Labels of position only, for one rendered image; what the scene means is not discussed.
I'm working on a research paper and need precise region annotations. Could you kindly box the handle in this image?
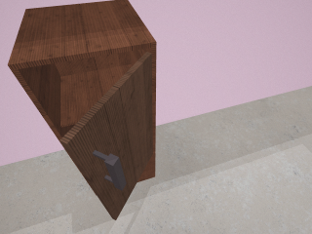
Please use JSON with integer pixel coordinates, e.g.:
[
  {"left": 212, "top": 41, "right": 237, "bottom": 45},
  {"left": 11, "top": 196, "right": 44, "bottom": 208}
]
[{"left": 93, "top": 150, "right": 127, "bottom": 191}]

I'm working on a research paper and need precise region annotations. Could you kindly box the cupboard door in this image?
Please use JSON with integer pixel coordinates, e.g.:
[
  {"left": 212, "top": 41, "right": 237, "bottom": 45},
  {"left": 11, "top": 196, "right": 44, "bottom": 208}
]
[{"left": 60, "top": 52, "right": 153, "bottom": 220}]

